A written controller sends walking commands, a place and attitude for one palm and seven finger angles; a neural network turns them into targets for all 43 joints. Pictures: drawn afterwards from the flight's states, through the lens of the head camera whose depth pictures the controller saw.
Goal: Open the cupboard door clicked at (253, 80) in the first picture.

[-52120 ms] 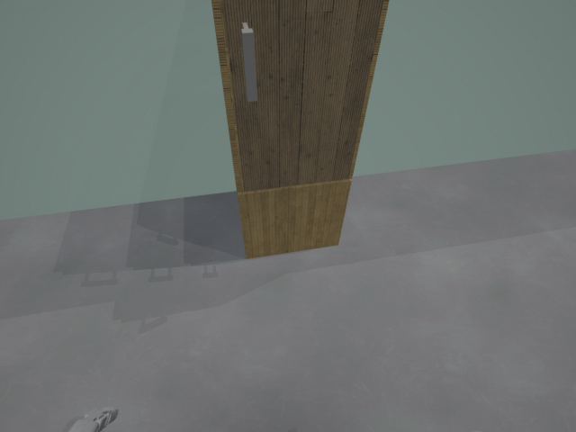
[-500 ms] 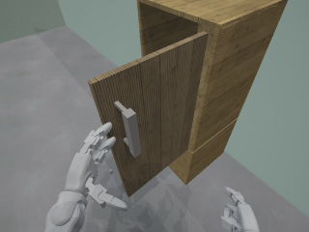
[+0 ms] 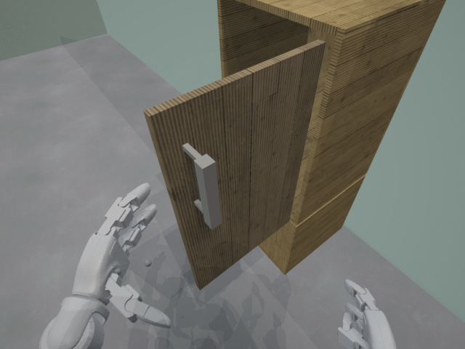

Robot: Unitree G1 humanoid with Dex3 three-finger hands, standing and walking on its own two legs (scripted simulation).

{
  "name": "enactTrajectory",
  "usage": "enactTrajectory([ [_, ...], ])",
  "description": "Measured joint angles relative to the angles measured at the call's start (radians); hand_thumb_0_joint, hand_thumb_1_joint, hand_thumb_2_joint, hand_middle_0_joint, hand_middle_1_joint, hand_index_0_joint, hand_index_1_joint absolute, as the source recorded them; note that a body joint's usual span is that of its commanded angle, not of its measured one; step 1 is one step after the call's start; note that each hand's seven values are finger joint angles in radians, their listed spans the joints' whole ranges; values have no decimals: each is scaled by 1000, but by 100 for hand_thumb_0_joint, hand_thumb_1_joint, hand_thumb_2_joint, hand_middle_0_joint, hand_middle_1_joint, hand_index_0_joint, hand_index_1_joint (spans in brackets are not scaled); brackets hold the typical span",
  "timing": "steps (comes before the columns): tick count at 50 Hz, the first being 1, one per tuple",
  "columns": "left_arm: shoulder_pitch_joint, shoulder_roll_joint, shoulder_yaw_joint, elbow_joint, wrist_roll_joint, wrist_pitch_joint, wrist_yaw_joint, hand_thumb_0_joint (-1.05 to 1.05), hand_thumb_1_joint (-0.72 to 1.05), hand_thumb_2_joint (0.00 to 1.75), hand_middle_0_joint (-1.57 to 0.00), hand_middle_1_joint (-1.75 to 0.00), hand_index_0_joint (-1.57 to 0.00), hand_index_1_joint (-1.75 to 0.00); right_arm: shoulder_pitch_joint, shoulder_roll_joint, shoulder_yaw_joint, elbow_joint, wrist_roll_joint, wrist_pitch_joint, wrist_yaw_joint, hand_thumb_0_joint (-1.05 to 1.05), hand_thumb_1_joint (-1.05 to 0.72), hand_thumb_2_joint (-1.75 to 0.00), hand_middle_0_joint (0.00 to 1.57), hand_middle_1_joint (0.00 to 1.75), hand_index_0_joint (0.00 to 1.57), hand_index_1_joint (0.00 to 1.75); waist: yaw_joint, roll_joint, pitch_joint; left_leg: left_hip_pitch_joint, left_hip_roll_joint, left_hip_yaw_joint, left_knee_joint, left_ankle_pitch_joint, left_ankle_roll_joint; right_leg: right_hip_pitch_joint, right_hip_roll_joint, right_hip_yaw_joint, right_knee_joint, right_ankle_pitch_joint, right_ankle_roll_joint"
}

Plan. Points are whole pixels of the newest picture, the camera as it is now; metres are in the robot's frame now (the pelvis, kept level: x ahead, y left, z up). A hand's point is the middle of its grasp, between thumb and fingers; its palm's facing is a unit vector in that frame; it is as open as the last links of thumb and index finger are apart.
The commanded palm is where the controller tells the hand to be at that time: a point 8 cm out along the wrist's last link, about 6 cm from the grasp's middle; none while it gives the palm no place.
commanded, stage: draw the hand back to the body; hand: left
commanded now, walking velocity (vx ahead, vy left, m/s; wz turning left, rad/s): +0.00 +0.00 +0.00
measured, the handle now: (201, 187) +0.35 +0.09 +0.12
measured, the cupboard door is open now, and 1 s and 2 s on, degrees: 92 92 92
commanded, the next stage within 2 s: step back with the hand held close in 1.44 s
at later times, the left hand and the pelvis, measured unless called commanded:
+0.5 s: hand (86, 258) +0.20 +0.22 +0.14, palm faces +0.20 -0.95 -0.24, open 15.4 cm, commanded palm +0.16 +0.26 +0.15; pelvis +0.00 +0.02 +0.01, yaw +0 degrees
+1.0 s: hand (43, 230) +0.22 +0.27 +0.17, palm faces +0.40 -0.82 -0.40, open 9.8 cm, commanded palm +0.17 +0.31 +0.18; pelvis +0.02 +0.02 +0.02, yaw -2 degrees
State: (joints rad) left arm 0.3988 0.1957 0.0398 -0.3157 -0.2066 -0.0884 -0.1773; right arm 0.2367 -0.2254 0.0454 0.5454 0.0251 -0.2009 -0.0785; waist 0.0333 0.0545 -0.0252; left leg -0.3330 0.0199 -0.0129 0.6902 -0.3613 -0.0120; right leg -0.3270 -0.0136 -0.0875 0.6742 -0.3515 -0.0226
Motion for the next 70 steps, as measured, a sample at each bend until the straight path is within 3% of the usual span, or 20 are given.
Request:
enactTrajectory([
  [19, 14, 60, 134, -57, -70, 113, -66, -1, -46, 31, -15, -30, -16, -30, -8, -5, 21, 20, 14, -29, -14, 2, -91, -90, 20, 30, 21, 30, 21, -1, -6, 57, -9, 2, -41, 16, 17, 71, -6, 2, -67, 31, 18],
  [22, 30, 85, 124, -85, 31, 94, 60, -1, -41, 34, -16, -30, -16, -30, -21, 2, 20, 29, -5, -25, -24, 2, -91, -90, 21, 30, 21, 30, 24, -7, 8, 85, -7, 4, -67, 26, 18, 101, -3, 4, -101, 46, 20],
  [25, 66, 80, 120, -112, 95, 71, 167, -1, -34, 37, -16, -30, -16, -30, -29, 9, 18, 31, -19, -12, -23, 2, -91, -90, 20, 30, 21, 30, 21, -10, 25, 112, -7, 9, -103, 42, 20, 128, -1, 9, -141, 67, 22],
  [32, 88, 85, 114, -108, 164, 35, 274, -1, -12, 46, -17, -30, -17, -30, -33, 13, 12, 64, -35, 21, -19, 2, -91, -90, 20, 30, 21, 30, 33, -7, 58, 173, -17, 20, -181, 75, 29, 185, -9, 18, -215, 99, 30],
  [40, 67, 108, 177, -90, 177, 15, 301, -1, 15, 58, -18, -30, -18, -30, -38, 23, 6, 98, -40, 54, -11, 2, -91, -90, 21, 30, 21, 30, 32, -3, 67, 228, -23, 33, -245, 92, 32, 229, -13, 30, -266, 114, 35],
  [56, 49, 139, 296, -56, 162, 12, 301, 1, 70, 81, -20, -30, -20, -30, -61, 6, -29, 103, -36, 102, -5, 2, -91, -90, 20, 30, 21, 30, 42, 3, 65, 266, -13, 39, -285, 97, 25, 265, -2, 36, -310, 124, 30],
  [70, 56, 128, 277, -55, 161, 11, 297, 1, 88, 89, -21, -30, -21, -30, -64, 12, -33, 106, -35, 107, -1, 2, -91, -90, 20, 30, 21, 30, 39, 6, 63, 273, -4, 35, -295, 109, 16, 271, 7, 32, -318, 133, 20],
])
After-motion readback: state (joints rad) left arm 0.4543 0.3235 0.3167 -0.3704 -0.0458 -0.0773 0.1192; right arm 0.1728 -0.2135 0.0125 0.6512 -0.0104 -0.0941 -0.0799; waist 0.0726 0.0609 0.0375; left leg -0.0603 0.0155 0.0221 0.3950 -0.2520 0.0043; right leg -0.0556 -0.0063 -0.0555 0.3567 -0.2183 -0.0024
